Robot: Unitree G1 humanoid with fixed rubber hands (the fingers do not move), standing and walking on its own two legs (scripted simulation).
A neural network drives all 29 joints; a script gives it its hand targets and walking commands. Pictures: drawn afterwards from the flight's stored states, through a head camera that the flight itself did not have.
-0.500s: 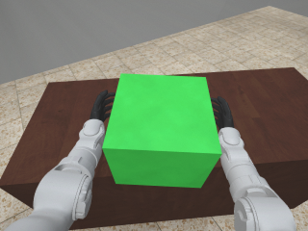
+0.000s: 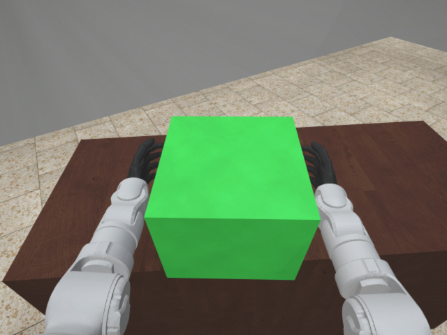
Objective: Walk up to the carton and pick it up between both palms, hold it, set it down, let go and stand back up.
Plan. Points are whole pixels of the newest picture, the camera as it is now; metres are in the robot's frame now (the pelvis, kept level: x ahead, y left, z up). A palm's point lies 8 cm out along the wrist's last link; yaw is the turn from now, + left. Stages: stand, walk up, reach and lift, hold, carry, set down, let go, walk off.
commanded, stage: reach and lift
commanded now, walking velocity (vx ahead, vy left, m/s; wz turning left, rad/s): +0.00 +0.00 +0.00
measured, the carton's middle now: (231, 195) +0.40 -0.01 +0.06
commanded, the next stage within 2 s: hold in 1.00 s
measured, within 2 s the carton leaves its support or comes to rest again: neither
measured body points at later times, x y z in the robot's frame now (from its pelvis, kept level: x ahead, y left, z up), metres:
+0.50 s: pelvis -0.02 +0.01 +0.00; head -0.06 +0.02 +0.45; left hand +0.39 +0.18 +0.16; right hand +0.37 -0.17 +0.14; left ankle +0.03 +0.13 -0.74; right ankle +0.00 -0.10 -0.74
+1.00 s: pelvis +0.00 +0.01 +0.00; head -0.04 +0.02 +0.45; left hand +0.39 +0.18 +0.16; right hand +0.37 -0.18 +0.15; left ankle +0.03 +0.13 -0.74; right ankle +0.00 -0.10 -0.74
